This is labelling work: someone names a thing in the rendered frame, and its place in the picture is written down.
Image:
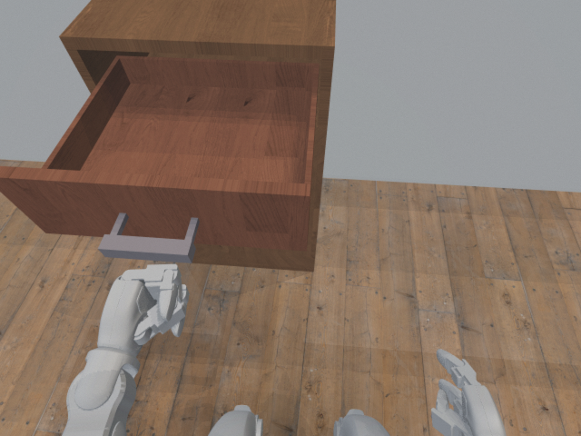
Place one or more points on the robot thigh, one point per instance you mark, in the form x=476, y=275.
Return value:
x=238, y=423
x=358, y=425

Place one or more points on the robot right thigh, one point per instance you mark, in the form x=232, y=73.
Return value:
x=358, y=425

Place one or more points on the robot left forearm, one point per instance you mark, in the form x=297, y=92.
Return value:
x=101, y=395

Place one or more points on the drawer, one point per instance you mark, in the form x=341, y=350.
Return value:
x=163, y=139

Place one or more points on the robot left thigh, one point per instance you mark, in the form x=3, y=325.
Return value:
x=238, y=423

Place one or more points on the left robot hand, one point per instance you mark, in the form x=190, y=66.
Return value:
x=156, y=291

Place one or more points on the handle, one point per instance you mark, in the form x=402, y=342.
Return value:
x=116, y=245

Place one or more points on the cabinet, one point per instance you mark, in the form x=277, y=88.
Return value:
x=294, y=31

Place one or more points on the right robot hand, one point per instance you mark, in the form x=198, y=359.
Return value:
x=475, y=412

